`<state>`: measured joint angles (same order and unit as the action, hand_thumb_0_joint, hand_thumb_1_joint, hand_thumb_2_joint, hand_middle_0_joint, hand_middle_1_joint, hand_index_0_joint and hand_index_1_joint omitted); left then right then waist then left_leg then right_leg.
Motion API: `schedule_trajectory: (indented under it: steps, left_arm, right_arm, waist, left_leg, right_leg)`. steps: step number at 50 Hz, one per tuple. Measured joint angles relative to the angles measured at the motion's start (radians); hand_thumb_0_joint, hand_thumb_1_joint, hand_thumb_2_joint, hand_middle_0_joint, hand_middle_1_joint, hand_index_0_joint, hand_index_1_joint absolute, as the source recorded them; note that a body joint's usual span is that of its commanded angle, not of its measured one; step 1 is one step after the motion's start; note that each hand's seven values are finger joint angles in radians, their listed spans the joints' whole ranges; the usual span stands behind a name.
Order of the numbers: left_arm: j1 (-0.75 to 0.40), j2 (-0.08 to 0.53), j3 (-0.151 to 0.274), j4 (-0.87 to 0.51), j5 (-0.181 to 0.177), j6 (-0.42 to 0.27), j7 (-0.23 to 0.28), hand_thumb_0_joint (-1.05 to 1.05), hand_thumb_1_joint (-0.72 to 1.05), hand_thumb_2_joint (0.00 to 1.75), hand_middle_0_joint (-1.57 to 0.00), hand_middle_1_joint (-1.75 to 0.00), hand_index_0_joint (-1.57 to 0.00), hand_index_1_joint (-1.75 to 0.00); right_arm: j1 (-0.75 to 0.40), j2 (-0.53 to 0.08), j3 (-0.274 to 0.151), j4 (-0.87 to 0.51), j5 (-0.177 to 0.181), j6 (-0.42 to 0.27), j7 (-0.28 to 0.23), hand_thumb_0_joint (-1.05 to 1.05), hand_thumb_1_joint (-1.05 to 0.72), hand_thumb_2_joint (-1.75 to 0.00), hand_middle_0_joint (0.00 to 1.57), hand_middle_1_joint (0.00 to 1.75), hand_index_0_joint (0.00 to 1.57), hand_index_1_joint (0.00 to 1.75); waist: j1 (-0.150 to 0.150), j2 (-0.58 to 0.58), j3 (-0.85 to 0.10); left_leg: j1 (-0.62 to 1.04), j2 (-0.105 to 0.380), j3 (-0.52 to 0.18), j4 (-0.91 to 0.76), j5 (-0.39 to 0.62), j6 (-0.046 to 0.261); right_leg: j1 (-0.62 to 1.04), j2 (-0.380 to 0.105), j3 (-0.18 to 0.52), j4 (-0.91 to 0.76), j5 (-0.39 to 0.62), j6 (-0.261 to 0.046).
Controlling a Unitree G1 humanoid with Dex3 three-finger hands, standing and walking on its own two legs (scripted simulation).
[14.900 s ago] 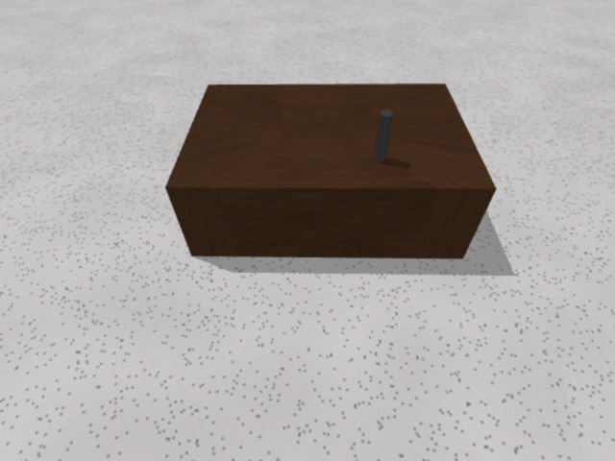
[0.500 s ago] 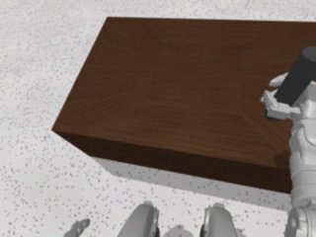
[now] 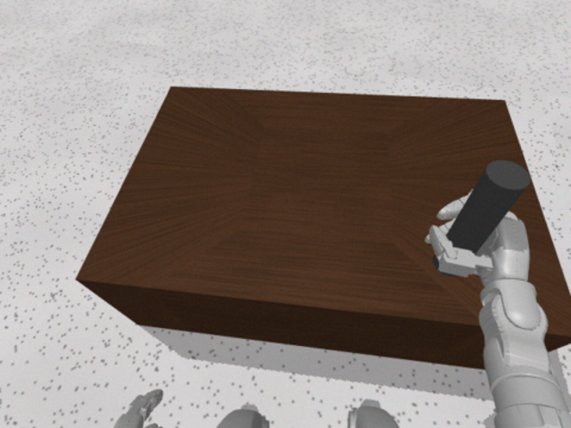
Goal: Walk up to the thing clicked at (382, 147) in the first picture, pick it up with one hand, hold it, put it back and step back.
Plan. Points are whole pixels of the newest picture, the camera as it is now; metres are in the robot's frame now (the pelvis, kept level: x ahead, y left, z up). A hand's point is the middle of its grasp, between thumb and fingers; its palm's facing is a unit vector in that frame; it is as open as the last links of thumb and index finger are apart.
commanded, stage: lift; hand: right
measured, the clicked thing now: (472, 226) +0.38 -0.19 +0.07
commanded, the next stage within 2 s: hold in 0.48 s
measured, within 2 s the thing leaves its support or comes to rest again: neither
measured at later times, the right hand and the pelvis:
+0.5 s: hand (453, 245) +0.36 -0.16 +0.07, palm faces +0.05 +1.00 +0.00, open 5.6 cm; pelvis +0.01 +0.00 +0.02, yaw +0 degrees
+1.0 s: hand (456, 249) +0.34 -0.16 +0.08, palm faces +0.06 +1.00 +0.00, open 5.6 cm; pelvis +0.01 +0.00 +0.03, yaw +0 degrees
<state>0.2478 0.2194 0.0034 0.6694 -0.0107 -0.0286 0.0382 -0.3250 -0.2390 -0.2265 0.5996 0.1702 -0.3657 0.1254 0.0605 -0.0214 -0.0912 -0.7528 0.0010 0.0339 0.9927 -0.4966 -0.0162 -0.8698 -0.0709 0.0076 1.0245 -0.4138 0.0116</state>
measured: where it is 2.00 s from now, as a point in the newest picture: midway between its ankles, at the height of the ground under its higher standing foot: outside the picture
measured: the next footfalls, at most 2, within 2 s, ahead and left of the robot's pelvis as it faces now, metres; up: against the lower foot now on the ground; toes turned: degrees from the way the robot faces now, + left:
none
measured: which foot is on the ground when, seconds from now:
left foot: down 0.00-1.00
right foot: down 0.00-1.00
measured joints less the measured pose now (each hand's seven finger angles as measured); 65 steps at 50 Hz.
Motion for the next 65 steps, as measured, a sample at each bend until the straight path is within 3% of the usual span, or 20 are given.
schedule_trajectory:
  steps: [26,65]
  left_arm:
    - [-0.023,-0.003,0.001,0.003,-0.007,0.003,0.021,0.01,0.9,0.89,-0.19,-0.29,-0.19,-0.29]
    - [-0.039,-0.01,-0.003,0.001,-0.007,0.004,0.02,0.01,0.89,0.9,-0.2,-0.3,-0.19,-0.3]
  right_arm:
    - [0.138,0.037,0.065,-0.126,0.015,0.01,-0.013,0.02,-0.13,-1.17,1.03,1.15,0.99,1.15]
    - [0.197,0.056,0.089,-0.186,0.016,0.034,-0.036,0.02,-0.12,-1.17,1.02,1.15,0.99,1.15]
  waist:
    - [-0.029,0.007,0.023]
    - [-0.044,0.01,0.043]
  left_leg:
    - [0.161,0.007,-0.014,-0.113,0.028,0.002]
    - [0.258,0.013,-0.015,-0.184,0.054,0.001]
  right_leg:
    - [0.175,0.008,-0.02,-0.127,0.029,0.005]
    - [0.274,0.015,-0.024,-0.201,0.057,0.004]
